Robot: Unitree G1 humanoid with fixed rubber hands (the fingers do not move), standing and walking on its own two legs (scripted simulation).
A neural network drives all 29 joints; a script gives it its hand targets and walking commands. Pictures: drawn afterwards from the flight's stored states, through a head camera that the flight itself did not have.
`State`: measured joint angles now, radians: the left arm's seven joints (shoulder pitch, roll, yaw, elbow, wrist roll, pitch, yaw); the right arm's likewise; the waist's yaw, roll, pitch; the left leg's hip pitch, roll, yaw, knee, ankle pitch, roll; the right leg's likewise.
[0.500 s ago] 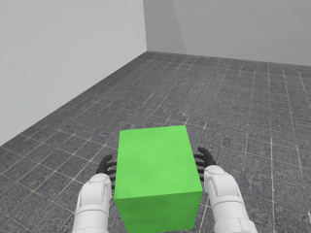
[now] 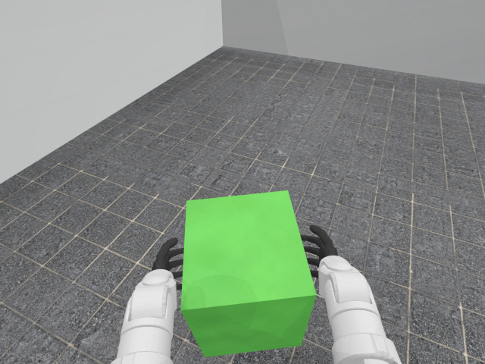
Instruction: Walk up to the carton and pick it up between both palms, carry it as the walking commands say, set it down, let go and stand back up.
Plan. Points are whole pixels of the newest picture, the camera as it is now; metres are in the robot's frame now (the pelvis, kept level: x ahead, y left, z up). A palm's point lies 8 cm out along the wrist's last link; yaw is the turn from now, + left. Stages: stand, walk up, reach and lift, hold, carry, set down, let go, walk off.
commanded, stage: set down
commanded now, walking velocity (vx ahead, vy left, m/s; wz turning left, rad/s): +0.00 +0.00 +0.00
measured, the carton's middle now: (245, 275) +0.33 +0.03 -0.06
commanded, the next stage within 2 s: none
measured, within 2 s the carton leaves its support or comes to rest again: neither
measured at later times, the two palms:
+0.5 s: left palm (178, 294) +0.29 +0.16 -0.08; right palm (323, 286) +0.32 -0.12 -0.07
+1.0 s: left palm (183, 299) +0.32 +0.17 -0.16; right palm (310, 295) +0.35 -0.11 -0.16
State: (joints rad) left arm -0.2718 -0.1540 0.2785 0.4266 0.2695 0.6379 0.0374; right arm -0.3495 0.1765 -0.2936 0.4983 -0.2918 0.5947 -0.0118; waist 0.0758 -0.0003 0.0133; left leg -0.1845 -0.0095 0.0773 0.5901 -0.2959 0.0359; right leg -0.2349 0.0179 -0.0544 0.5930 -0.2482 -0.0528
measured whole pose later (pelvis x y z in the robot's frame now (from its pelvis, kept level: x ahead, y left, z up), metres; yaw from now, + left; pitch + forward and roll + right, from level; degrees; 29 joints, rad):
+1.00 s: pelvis -0.02 -0.01 -0.10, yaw +0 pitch +23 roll +1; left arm -0.50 -0.10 0.40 0.60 0.17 0.23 0.02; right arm -0.52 0.18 -0.34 0.59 -0.22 0.20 -0.10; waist 0.07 -0.01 -0.08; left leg -1.14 0.01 0.06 1.22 -0.49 0.03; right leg -1.19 0.02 -0.07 1.20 -0.42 -0.08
